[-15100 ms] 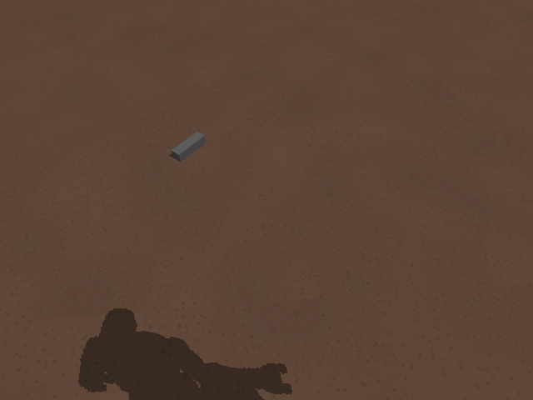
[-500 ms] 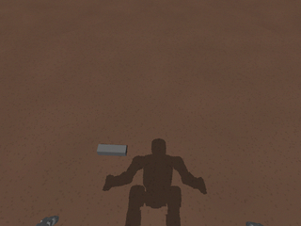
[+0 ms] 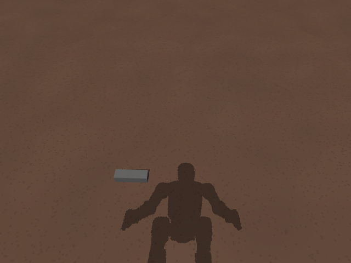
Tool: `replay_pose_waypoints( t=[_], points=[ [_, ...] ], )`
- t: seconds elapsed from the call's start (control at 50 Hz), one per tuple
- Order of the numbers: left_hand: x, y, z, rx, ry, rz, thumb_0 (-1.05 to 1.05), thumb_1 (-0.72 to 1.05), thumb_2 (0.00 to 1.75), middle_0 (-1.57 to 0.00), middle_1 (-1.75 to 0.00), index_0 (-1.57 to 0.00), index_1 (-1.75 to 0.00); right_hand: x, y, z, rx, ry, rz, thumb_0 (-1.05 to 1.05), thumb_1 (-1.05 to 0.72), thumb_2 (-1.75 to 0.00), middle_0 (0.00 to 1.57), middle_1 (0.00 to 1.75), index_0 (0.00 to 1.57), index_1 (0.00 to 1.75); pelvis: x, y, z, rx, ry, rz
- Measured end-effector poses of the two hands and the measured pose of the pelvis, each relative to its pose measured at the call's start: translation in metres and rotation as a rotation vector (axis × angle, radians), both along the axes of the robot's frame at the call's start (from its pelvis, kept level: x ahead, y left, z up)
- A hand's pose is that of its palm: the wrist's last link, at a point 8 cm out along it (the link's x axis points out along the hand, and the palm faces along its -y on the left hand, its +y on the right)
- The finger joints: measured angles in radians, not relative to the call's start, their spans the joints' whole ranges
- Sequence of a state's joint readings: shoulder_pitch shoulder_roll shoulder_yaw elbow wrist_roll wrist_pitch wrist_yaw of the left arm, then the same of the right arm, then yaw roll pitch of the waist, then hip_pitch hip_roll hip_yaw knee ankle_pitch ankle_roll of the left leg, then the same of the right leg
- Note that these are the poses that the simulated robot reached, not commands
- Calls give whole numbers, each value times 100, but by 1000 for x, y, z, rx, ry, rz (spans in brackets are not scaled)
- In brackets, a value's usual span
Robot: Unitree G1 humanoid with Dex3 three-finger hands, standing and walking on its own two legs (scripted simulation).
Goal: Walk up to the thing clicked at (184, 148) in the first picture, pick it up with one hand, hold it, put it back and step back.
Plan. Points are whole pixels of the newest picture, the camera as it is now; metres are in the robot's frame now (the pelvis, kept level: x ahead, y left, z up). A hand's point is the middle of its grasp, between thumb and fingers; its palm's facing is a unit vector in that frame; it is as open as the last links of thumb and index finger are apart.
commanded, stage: stand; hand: left
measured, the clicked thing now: (131, 175) +0.72 +0.28 -0.76
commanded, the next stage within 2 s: walk up in 0.70 s
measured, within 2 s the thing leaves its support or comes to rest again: neither
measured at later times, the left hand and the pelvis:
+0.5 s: hand out of the picture +0.08 +0.25 -0.16, palm faces -0.05 -0.94 -0.34, open 7.4 cm; pelvis +0.00 +0.00 +0.00, yaw +0 degrees
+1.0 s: hand out of the picture +0.06 +0.32 -0.17, palm faces -0.02 -0.93 -0.37, open 7.4 cm; pelvis +0.06 +0.03 -0.02, yaw +0 degrees
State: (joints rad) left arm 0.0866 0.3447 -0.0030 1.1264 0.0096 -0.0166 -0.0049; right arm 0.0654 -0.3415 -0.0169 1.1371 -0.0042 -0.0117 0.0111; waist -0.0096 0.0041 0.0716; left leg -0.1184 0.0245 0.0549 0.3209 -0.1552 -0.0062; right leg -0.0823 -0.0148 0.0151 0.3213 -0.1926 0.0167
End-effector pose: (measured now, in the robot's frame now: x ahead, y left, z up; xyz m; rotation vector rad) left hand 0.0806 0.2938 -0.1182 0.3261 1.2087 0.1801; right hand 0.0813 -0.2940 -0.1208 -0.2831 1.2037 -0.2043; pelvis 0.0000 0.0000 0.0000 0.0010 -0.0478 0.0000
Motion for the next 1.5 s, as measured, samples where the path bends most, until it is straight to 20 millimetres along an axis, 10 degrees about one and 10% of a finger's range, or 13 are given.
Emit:
replay_pose_waypoints(
  t=[0.74, 1.02, 1.24, 1.5],
  points=[
    [-2, 2, 0, -2, -1, -8, 1, 91, 90, -20, -30, -20, -30, -11, -7, 0, -6, 24, 0, 1, -91, -90, 21, 30, 21, 30, 5, -1, -1, 2, 11, -2],
    [-16, 72, -16, 34, 123, 59, 1, 90, 90, -20, -30, -20, -30, 48, 6, 11, -83, -19, 31, 1, -91, -90, 20, 30, 21, 30, 62, 39, -17, -20, 1, -14],
    [104, 87, -5, 6, 18, -32, 1, 91, 90, -20, -30, -20, -30, 70, 38, 25, -78, 0, -40, 1, -91, -90, 21, 30, 21, 30, 134, 60, -5, -12, -15, -20],
    [285, 43, 1, 24, -173, -133, 1, 91, 90, -20, -30, -20, -30, 146, 31, -28, 0, 52, -84, 1, -91, -90, 21, 30, 21, 30, 238, 42, -31, -13, -25, -27]
  ],
)
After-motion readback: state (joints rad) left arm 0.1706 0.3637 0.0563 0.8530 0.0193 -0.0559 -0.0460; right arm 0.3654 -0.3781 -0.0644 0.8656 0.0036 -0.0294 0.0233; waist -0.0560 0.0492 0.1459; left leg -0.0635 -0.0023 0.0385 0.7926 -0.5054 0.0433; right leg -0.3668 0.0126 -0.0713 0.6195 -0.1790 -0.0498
